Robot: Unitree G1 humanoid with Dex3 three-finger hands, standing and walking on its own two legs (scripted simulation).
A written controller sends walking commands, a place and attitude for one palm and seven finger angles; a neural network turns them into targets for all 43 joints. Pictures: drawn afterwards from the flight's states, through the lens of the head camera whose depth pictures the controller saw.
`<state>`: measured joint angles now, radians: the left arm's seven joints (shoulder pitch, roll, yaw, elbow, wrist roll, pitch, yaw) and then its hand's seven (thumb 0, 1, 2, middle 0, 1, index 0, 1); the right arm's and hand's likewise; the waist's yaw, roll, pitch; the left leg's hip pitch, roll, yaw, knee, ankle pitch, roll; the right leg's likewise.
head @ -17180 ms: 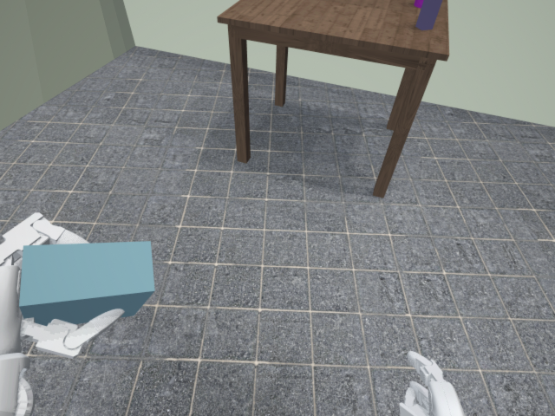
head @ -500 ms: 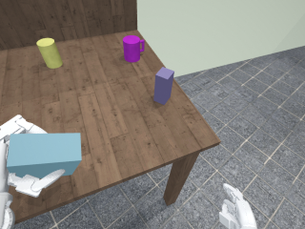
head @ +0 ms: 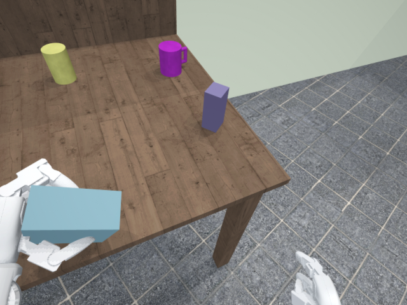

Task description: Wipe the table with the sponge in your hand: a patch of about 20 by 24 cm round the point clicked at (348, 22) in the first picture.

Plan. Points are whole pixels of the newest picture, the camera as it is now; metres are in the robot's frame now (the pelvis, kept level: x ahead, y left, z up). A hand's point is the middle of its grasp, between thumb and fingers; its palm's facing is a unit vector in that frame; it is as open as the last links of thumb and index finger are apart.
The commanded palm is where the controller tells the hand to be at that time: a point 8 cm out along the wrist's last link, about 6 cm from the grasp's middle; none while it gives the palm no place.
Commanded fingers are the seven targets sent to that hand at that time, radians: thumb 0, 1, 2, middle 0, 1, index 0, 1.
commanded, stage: come to a stop and stand still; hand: left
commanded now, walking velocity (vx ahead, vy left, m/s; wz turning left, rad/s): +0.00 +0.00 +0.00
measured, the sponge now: (85, 218) +0.22 +0.20 +0.12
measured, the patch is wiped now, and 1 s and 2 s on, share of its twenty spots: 0.00 0.00 0.00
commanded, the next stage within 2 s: look again from close up in 0.22 s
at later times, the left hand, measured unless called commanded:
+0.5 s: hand (35, 195) +0.23 +0.26 +0.15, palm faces +0.35 -0.85 -0.38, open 9.8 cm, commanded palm +0.17 +0.29 +0.18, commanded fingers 0.00 0.10 1.30 -1.20 -1.60 -1.20 -1.60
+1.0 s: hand (46, 196) +0.23 +0.24 +0.16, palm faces +0.36 -0.86 -0.37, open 9.8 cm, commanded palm +0.16 +0.28 +0.18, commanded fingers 0.00 0.10 1.30 -1.20 -1.60 -1.20 -1.60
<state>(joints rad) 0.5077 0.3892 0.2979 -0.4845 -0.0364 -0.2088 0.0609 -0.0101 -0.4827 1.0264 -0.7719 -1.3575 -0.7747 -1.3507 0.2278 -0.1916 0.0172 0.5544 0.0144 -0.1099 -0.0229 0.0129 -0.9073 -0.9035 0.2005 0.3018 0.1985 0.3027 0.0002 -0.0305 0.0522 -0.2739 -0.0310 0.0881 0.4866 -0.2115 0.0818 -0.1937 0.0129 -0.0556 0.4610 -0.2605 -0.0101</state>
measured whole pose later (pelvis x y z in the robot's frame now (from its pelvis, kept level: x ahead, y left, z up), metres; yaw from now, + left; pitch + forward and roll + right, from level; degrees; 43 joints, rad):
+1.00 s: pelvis +0.00 +0.00 +0.00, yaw +0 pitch -1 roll -1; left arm 0.40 0.38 0.35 -0.48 -0.05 -0.16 0.10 -0.01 -0.48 1.03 -0.77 -1.36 -0.77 -1.35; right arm 0.19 -0.17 0.03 0.54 0.01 -0.10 -0.03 0.01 -0.91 -0.90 0.20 0.30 0.20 0.30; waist 0.03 -0.04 0.07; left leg -0.24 -0.03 0.09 0.41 -0.18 0.07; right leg -0.17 0.02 -0.05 0.40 -0.23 -0.01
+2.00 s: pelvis +0.02 -0.03 +0.00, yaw +0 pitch -1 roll -1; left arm 0.47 0.37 0.32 -0.49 -0.07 -0.12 0.12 -0.01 -0.48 1.03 -0.77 -1.36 -0.77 -1.35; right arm 0.17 -0.19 0.02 0.56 0.03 -0.05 -0.05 0.01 -0.91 -0.90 0.20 0.30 0.20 0.30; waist 0.02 0.01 0.05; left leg -0.23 0.00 0.03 0.47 -0.23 0.03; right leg -0.13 0.06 -0.06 0.40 -0.26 -0.05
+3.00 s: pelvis +0.03 -0.02 +0.00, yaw +2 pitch +4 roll -1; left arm 0.49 0.49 0.34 -0.44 -0.06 -0.30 0.08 -0.01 -0.48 1.03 -0.77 -1.35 -0.77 -1.35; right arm 0.28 -0.27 0.03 0.59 0.01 -0.14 0.02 0.01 -0.91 -0.90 0.20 0.30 0.20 0.30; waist 0.03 -0.06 0.02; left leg -0.36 -0.03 0.01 0.54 -0.26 0.04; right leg -0.25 0.04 -0.06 0.50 -0.32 -0.05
